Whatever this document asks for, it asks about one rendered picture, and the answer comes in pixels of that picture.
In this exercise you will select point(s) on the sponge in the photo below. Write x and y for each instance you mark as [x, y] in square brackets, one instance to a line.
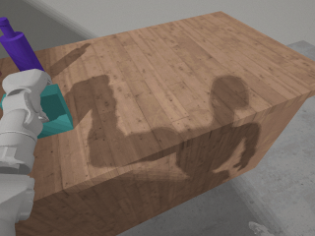
[54, 106]

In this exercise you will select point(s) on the left robot hand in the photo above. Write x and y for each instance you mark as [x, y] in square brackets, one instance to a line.
[33, 78]

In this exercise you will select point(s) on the table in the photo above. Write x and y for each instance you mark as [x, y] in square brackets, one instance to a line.
[161, 115]

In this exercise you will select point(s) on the robot left upper arm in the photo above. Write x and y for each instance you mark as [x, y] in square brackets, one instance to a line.
[16, 201]

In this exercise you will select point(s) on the robot left forearm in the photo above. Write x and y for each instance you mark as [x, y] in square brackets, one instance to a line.
[19, 128]

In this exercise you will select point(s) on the right robot hand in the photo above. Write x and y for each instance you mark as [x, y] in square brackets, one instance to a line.
[259, 230]

